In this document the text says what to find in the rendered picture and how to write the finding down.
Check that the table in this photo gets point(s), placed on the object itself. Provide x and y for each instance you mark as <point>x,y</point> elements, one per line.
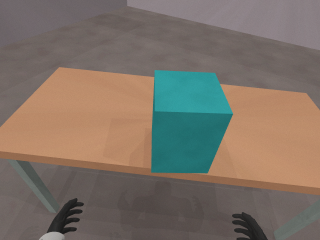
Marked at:
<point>103,120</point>

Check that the left robot hand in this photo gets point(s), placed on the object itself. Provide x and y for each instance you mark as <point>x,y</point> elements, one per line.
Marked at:
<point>61,219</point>

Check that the carton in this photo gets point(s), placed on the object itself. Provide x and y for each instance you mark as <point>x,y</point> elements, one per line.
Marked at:
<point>189,119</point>

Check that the right robot hand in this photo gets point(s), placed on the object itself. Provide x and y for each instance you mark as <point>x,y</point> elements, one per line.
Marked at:
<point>253,231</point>

